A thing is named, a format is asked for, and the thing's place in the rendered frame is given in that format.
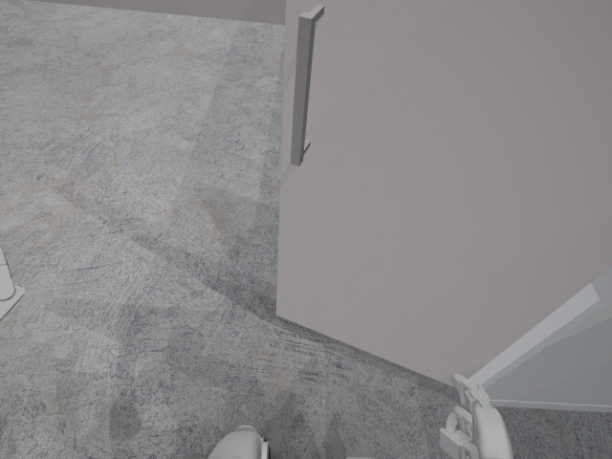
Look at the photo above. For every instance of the left robot shin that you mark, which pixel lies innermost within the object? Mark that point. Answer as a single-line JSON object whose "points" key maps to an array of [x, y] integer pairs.
{"points": [[247, 428]]}

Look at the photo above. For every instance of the handle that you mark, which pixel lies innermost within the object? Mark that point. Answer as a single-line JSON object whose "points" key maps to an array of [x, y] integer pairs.
{"points": [[304, 55]]}

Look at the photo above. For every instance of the robot left thigh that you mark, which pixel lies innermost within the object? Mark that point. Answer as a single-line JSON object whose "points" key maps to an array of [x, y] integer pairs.
{"points": [[241, 445]]}

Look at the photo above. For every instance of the left robot hand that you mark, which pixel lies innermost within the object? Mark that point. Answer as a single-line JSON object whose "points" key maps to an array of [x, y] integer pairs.
{"points": [[10, 293]]}

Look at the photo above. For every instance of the fridge door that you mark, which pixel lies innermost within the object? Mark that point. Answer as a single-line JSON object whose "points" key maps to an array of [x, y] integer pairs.
{"points": [[457, 189]]}

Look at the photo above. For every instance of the right robot hand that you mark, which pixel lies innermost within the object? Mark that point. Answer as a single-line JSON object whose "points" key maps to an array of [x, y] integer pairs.
{"points": [[486, 435]]}

